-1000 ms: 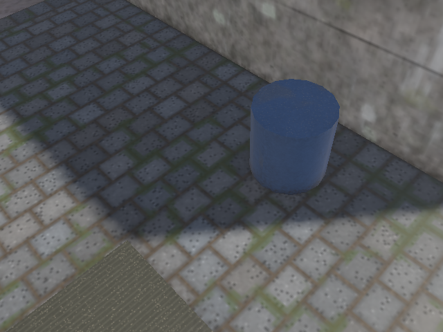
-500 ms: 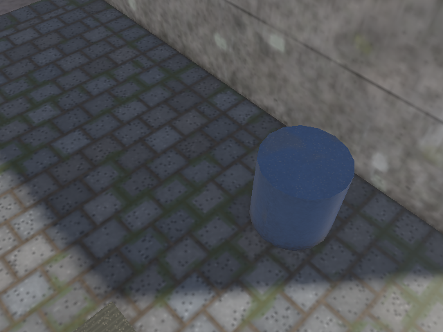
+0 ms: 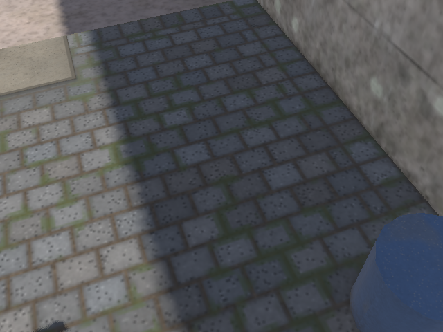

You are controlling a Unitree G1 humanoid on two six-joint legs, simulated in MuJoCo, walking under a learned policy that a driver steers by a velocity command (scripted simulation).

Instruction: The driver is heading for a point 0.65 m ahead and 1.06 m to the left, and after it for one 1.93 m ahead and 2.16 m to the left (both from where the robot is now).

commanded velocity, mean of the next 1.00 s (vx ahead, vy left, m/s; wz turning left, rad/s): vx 0.50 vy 0.00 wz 0.59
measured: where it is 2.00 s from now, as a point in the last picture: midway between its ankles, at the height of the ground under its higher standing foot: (101, 209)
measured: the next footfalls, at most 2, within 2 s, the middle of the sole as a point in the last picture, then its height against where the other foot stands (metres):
left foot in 0.12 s outside the picture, level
right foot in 0.62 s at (257, 315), level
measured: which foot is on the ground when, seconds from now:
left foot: up 0.00-0.10, down 0.12-0.62, up 0.64-1.00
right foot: down 0.00-0.12, up 0.14-0.60, down 0.62-1.00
